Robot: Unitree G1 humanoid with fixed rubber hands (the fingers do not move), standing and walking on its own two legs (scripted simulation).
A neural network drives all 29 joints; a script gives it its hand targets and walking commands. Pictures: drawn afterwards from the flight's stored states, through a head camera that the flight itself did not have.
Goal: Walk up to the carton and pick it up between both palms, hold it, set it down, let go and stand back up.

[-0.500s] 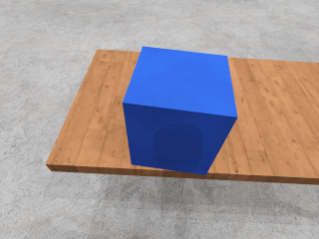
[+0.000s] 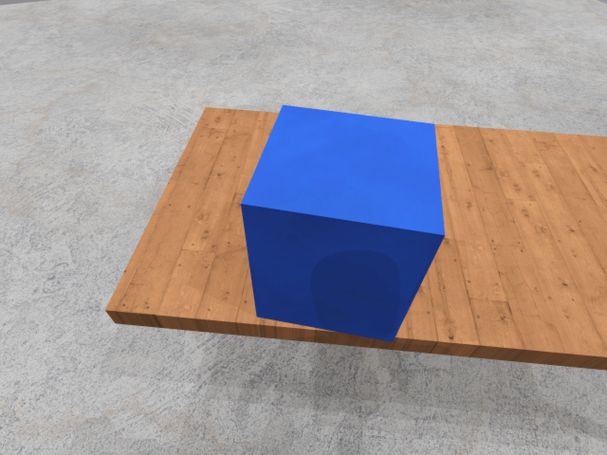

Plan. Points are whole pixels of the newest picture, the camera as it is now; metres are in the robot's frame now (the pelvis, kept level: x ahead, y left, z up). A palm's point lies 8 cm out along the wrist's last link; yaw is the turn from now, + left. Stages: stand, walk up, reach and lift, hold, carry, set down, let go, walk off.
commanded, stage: walk up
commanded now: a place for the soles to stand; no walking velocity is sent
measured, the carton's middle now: (339, 227) +0.41 -0.04 +0.07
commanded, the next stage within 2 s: reach and lift in 0.82 s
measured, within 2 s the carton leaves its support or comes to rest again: neither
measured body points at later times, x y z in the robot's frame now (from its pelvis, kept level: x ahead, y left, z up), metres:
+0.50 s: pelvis +0.00 -0.02 +0.00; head +0.01 -0.01 +0.45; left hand +0.02 +0.24 -0.15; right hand +0.03 -0.26 -0.15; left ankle +0.03 +0.12 -0.73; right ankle +0.00 -0.09 -0.73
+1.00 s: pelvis -0.02 -0.01 -0.03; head +0.03 +0.01 +0.42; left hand +0.15 +0.24 -0.16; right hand +0.14 -0.26 -0.15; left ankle +0.03 +0.13 -0.73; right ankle +0.00 -0.09 -0.73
